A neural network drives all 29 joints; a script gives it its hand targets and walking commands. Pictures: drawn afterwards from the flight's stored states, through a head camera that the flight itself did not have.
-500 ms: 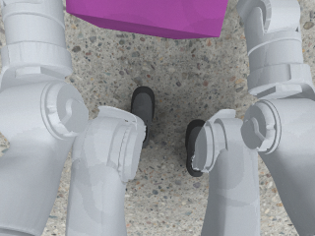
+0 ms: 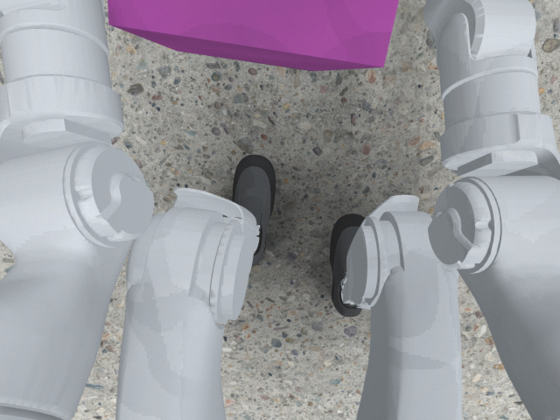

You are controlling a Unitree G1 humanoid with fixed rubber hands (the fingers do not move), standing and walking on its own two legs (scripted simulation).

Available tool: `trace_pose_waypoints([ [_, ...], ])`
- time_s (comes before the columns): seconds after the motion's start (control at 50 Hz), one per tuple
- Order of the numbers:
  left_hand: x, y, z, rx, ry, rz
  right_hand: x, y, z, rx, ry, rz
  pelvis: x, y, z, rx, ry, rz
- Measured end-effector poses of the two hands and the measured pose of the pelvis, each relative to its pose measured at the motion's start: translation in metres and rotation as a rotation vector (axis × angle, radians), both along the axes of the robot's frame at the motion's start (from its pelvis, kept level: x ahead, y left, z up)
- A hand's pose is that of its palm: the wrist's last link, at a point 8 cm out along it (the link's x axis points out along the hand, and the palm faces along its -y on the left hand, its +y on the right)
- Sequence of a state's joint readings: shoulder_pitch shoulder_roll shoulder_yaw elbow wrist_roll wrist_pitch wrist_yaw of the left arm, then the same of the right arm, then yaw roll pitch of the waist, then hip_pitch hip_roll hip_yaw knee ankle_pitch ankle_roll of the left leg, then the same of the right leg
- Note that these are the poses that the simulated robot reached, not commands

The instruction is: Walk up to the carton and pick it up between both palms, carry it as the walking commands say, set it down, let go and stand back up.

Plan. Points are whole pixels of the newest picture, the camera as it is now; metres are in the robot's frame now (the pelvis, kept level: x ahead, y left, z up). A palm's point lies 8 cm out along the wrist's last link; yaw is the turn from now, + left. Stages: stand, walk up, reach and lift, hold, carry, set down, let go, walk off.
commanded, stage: set down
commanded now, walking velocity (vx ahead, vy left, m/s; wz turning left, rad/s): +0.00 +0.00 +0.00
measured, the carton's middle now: out of the picture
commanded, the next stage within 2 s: none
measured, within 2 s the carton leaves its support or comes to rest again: rests again in 1.02 s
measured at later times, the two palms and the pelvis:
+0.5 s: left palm out of the picture +0.56 +0.25 -0.16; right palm out of the picture +0.56 -0.07 -0.20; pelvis +0.00 +0.00 +0.00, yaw +0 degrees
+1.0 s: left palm out of the picture +0.54 +0.26 -0.15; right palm out of the picture +0.59 -0.09 -0.14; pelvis +0.00 +0.00 +0.00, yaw +0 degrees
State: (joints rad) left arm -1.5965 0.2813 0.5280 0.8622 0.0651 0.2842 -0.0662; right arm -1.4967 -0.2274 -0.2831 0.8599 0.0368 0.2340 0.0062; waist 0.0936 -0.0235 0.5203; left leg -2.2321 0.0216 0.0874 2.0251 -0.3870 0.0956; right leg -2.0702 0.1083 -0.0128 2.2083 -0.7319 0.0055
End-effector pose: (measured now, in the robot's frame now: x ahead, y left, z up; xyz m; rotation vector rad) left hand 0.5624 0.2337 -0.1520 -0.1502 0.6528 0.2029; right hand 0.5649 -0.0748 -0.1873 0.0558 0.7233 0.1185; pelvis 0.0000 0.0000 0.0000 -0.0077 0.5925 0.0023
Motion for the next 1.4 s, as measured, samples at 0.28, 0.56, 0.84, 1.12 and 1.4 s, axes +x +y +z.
trace_pose_waypoints([
  [0.28,0.000,0.001,-0.001,0.007,-0.003,-0.003,0.000,0.000,-0.001,-0.006,-0.011,0.007,0.000,0.000,-0.001,0.000,-0.004,-0.002],
  [0.56,-0.004,0.020,-0.005,0.165,0.033,0.008,-0.008,0.008,-0.010,-0.151,-0.022,0.062,0.000,0.000,-0.002,0.000,-0.004,-0.002],
  [0.84,-0.010,0.024,-0.011,0.162,0.045,0.047,0.007,-0.021,0.001,-0.182,-0.057,0.003,0.000,0.000,-0.002,0.000,-0.006,-0.002],
  [1.12,-0.021,0.027,0.045,0.217,0.043,0.033,0.025,-0.022,0.085,-0.168,-0.122,-0.031,-0.003,-0.003,0.017,0.011,-0.085,-0.005],
  [1.4,-0.016,0.029,0.132,0.208,0.035,0.049,0.034,-0.023,0.174,-0.148,-0.138,-0.033,0.001,-0.005,0.089,0.026,-0.097,-0.011],
])
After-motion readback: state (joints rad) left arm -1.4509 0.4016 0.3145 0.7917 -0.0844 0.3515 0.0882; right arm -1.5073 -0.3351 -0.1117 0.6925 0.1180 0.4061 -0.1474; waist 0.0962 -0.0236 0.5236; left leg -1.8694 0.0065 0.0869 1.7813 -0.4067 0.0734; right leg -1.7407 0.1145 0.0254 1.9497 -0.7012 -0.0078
